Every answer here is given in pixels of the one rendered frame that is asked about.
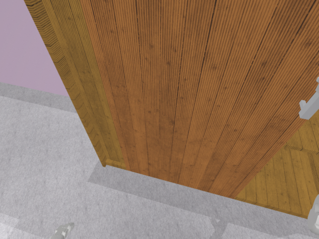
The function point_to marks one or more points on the wardrobe door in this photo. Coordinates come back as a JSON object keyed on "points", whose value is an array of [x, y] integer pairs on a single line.
{"points": [[203, 93], [68, 21]]}

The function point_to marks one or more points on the right robot upper arm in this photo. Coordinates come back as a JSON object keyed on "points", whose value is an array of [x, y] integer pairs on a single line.
{"points": [[313, 217]]}

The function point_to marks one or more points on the handle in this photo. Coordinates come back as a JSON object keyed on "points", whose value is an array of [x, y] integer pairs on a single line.
{"points": [[308, 109]]}

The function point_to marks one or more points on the left robot hand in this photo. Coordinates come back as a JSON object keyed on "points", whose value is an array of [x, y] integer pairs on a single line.
{"points": [[62, 231]]}

